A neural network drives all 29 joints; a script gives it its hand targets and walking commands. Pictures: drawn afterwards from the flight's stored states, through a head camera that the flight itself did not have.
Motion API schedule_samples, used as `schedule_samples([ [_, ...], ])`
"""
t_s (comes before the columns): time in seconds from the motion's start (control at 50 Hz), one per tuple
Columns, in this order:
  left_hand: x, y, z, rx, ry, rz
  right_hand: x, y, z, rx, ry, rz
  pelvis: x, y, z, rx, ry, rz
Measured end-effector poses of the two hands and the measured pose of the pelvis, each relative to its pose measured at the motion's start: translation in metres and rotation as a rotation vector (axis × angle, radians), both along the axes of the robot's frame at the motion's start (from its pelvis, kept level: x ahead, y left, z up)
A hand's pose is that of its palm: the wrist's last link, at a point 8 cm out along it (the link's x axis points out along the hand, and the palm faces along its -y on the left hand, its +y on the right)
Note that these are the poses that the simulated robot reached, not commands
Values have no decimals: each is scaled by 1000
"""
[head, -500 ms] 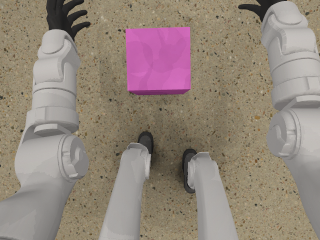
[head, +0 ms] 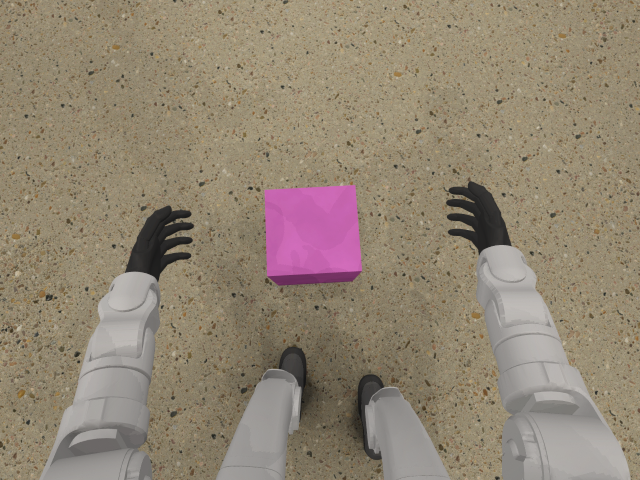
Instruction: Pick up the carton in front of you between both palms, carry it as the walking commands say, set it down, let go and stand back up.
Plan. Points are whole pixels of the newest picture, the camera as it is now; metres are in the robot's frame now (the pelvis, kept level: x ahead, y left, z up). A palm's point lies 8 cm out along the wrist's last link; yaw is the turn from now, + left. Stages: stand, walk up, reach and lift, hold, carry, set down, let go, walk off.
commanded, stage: let go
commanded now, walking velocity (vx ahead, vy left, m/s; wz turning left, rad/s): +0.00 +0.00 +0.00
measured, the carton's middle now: (313, 240) +0.48 +0.06 -0.59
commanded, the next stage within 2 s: stand in 0.98 s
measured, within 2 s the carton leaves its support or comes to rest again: neither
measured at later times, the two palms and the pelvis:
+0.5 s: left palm (115, 407) +0.19 +0.22 -0.01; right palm (592, 380) +0.24 -0.24 -0.02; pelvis +0.05 -0.02 +0.06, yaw +2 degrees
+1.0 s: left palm (104, 402) +0.20 +0.23 -0.01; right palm (602, 405) +0.22 -0.24 -0.02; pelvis +0.05 -0.02 +0.05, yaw +2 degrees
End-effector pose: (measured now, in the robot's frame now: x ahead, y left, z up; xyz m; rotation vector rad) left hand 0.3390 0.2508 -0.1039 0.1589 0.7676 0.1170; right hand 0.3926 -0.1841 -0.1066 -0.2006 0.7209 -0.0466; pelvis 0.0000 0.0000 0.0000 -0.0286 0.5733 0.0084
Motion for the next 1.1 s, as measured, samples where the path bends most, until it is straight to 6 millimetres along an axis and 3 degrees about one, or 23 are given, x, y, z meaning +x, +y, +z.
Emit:
schedule_samples([
  [0.32,-110,-16,68,-13,22,21,-102,-32,62,6,39,16,35,-6,43,28,-322,20],
  [0.44,-139,-25,86,-11,31,12,-138,-48,80,8,43,9,44,-14,53,44,-450,18],
  [0.52,-145,-31,91,-12,32,-3,-157,-59,90,7,47,2,47,-20,56,52,-523,17],
  [0.64,-138,-39,93,-13,26,-24,-176,-70,98,2,61,-6,49,-27,57,59,-604,17],
  [0.82,-134,-41,93,-8,38,-27,-176,-69,100,8,71,-5,49,-26,57,58,-650,11],
  [1.0,-140,-20,94,59,69,18,-175,-60,91,-14,66,-10,51,-18,53,57,-638,24],
  [1.1,-145,4,81,119,71,25,-182,-83,85,-131,125,-23,55,-14,51,44,-593,22],
])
